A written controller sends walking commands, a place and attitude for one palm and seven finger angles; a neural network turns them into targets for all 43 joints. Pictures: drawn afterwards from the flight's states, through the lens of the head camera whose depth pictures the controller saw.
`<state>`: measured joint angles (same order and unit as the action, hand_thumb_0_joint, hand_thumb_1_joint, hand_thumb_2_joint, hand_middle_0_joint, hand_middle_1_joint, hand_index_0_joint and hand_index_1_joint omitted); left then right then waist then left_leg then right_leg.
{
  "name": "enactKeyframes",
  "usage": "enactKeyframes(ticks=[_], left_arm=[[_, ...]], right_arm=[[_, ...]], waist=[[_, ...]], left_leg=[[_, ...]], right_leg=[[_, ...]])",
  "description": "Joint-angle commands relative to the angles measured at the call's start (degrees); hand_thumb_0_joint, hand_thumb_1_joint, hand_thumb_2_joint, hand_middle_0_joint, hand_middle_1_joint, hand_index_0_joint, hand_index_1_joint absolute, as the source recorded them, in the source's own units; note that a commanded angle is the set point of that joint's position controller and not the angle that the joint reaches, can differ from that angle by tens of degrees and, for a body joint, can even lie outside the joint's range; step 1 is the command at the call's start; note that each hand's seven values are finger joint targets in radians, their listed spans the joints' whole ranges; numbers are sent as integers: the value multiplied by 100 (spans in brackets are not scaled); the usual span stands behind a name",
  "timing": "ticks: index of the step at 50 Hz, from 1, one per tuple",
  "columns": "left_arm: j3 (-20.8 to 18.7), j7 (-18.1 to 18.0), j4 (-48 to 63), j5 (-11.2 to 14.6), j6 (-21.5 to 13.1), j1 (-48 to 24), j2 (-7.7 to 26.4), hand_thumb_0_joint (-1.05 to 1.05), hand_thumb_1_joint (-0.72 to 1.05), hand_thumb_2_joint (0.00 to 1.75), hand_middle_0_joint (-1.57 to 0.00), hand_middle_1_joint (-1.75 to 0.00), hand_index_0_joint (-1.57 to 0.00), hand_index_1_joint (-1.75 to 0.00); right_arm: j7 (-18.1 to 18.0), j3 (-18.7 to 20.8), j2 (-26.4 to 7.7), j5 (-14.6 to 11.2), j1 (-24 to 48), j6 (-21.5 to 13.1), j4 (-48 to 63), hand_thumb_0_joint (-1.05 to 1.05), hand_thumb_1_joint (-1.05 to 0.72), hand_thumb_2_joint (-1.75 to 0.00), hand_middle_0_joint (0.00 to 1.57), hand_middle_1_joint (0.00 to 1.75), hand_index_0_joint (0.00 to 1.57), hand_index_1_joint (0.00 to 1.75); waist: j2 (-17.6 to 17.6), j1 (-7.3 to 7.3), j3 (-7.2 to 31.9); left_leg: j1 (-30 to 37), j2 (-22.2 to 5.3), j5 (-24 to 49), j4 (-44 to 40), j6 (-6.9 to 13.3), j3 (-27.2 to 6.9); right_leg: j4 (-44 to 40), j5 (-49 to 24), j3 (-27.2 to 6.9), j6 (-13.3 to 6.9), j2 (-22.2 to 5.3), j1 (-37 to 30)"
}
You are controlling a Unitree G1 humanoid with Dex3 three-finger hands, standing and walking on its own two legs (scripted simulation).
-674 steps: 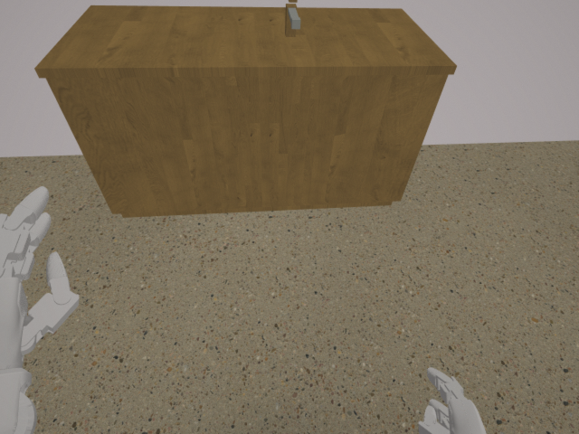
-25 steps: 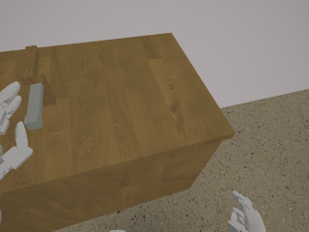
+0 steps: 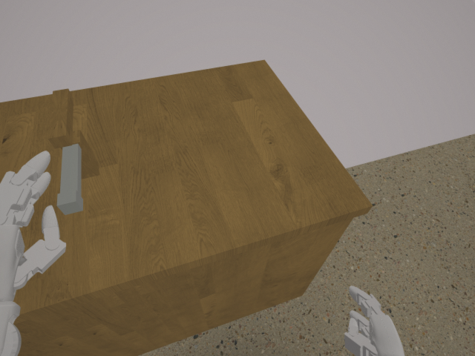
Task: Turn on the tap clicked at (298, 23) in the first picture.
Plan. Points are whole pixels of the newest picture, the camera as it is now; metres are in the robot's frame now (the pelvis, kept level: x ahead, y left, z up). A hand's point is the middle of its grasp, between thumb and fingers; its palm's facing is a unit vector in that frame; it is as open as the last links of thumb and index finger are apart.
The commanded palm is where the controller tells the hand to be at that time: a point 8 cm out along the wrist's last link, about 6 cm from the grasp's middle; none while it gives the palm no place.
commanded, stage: come to a stop and stand still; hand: left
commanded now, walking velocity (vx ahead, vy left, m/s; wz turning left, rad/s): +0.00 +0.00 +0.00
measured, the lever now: (70, 202) +0.32 +0.30 +0.07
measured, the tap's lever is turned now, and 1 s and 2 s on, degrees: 0 0 0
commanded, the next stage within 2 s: look again from close up in 0.58 s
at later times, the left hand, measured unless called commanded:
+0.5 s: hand (0, 239) +0.22 +0.30 +0.16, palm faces +0.40 -0.84 -0.38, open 7.5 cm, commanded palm +0.15 +0.33 +0.18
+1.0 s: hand (10, 244) +0.21 +0.28 +0.16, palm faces +0.39 -0.83 -0.40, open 7.4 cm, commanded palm +0.15 +0.31 +0.18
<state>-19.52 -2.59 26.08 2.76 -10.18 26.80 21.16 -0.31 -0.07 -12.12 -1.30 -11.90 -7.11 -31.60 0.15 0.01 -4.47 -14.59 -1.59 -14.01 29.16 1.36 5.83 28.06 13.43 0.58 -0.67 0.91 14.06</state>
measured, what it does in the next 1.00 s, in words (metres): stands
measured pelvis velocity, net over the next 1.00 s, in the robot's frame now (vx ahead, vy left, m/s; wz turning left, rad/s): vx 0.00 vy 0.03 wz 0.05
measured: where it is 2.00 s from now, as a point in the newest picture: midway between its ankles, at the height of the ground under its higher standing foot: outside the picture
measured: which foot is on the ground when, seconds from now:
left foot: down 0.00-1.00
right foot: down 0.00-1.00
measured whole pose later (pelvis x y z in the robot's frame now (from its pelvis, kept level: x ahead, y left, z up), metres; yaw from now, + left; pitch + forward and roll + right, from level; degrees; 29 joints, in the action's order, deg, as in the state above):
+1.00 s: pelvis +0.00 +0.03 +0.01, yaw +3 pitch -1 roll -1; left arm -20.1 -5.2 26.1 2.2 -11.4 24.9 21.4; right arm -1.6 -1.3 -11.8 -0.8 -12.0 -6.0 -32.7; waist -0.4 -1.1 -3.4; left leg -13.0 0.9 -12.2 25.7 3.3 3.7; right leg 21.7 10.9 2.7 1.4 -1.3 10.1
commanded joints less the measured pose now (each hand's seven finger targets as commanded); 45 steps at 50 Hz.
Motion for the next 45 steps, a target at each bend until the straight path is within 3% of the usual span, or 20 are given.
enactKeyframes(ticks=[1,2,3,7,12,16,17,21,22,26,27,31,32,36,38,41,42,45], left_arm=[[-1320,-394,1562,36,-539,-1032,1512,0,90,90,-20,-30,-20,-30],[-1119,-393,1404,46,-560,-1042,1264,0,90,90,-20,-30,-20,-30],[-1049,-390,1406,33,-550,-1059,1223,0,90,90,-20,-30,-20,-30],[-653,-350,1109,-19,-535,-947,842,0,90,90,-20,-30,-20,-30],[-457,-335,836,-76,-492,-811,692,0,90,90,-20,-30,-20,-30],[-676,-362,1093,-116,-515,-976,978,0,90,90,-20,-30,-20,-30],[-564,-344,1096,-87,-545,-1020,857,0,90,90,-20,-30,-20,-30],[-851,-387,1465,-88,-572,-927,1150,0,90,90,-20,-30,-20,-30],[-627,-352,1391,-56,-578,-896,903,0,90,90,-20,-30,-20,-30],[-737,-384,1455,-68,-551,-770,1018,0,90,90,-20,-30,-20,-30],[-604,-360,1303,-46,-552,-695,861,0,90,90,-20,-30,-20,-30],[-689,-396,1358,-87,-539,-816,981,0,90,90,-20,-30,-20,-30],[-534,-365,1224,-58,-552,-768,823,0,90,90,-20,-30,-20,-30],[-697,-402,1360,-75,-526,-712,1003,0,90,90,-20,-30,-20,-30],[-611,-387,1379,-43,-550,-680,936,0,90,90,-20,-30,-20,-30],[-772,-418,1326,-46,-516,-569,1062,0,90,90,-20,-30,-20,-30],[-614,-388,1174,-14,-533,-545,884,0,90,90,-20,-30,-20,-30],[-690,-395,1229,-6,-529,-537,975,0,90,90,-20,-30,-20,-30]], right_arm=[[-173,141,-615,17,643,-353,900,0,-90,-90,20,30,20,30],[-186,147,-609,34,556,-372,871,0,-90,-90,20,30,20,30],[-176,151,-588,14,493,-413,887,0,-90,-90,20,30,20,30],[-134,136,-632,52,435,-486,758,0,-90,-90,20,30,20,30],[-91,137,-654,58,441,-409,721,0,-90,-90,20,30,20,30],[-105,105,-608,23,584,-347,779,0,-90,-90,20,30,20,30],[-112,107,-635,66,517,-320,789,0,-90,-90,20,30,20,30],[-118,105,-590,50,565,-322,853,0,-90,-90,20,30,20,30],[-110,114,-623,85,486,-303,847,0,-90,-90,20,30,20,30],[-99,128,-618,49,534,-311,841,0,-90,-90,20,30,20,30],[-94,137,-664,90,448,-278,818,0,-90,-90,20,30,20,30],[-106,153,-659,35,533,-255,812,0,-90,-90,20,30,20,30],[-106,149,-686,76,475,-233,805,0,-90,-90,20,30,20,30],[-126,160,-667,23,560,-222,834,0,-90,-90,20,30,20,30],[-136,187,-665,38,483,-223,858,0,-90,-90,20,30,20,30],[-151,162,-661,9,569,-205,836,0,-90,-90,20,30,20,30],[-153,159,-690,56,519,-187,818,0,-90,-90,20,30,20,30],[-171,200,-671,23,475,-208,828,0,-90,-90,20,30,20,30]], waist=[[708,-157,891],[754,-147,937],[779,-154,1001],[359,-151,1050],[290,-134,896],[437,-135,856],[486,-129,865],[609,-162,1135],[546,-135,1097],[664,-136,1199],[594,-131,1154],[597,-115,1063],[440,-117,1050],[476,-115,1075],[508,-101,1095],[350,-116,1054],[231,-110,1018],[314,-94,1063]], left_leg=[[401,-413,41,-832,74,-711],[333,-459,82,-863,102,-765],[408,-454,281,-809,95,-747],[590,-453,561,-798,53,-773],[449,-470,530,-966,5,-857],[433,-487,541,-1093,-79,-942],[346,-519,466,-1159,-66,-993],[610,-519,1075,-1022,-180,-974],[599,-527,1194,-1027,-184,-976],[797,-520,1621,-927,-309,-942],[698,-535,1572,-954,-271,-966],[643,-516,1342,-997,-329,-964],[590,-530,1169,-1045,-288,-988],[556,-469,1057,-1010,-282,-962],[512,-477,963,-1016,-240,-973],[459,-422,826,-982,-203,-960],[375,-415,642,-982,-123,-938],[386,-387,572,-900,-67,-931]], right_leg=[[-585,-240,-365,-75,-427,-173],[-549,-362,-259,-65,-412,-320],[-531,-568,-253,-62,-404,-415],[-633,-755,-127,-33,-397,-385],[-683,-690,-60,-17,-385,-354],[-589,-645,-40,-30,-360,-385],[-589,-578,22,-19,-349,-426],[-470,-817,53,-44,-363,-558],[-490,-830,82,-44,-345,-517],[-452,-923,86,-53,-376,-518],[-506,-881,99,-46,-359,-521],[-516,-879,67,-61,-382,-539],[-579,-780,84,-48,-375,-516],[-605,-901,11,-66,-431,-629],[-623,-900,-2,-73,-456,-678],[-692,-921,-45,-76,-475,-678],[-788,-854,-59,-69,-483,-643],[-828,-922,-186,-97,-552,-694]])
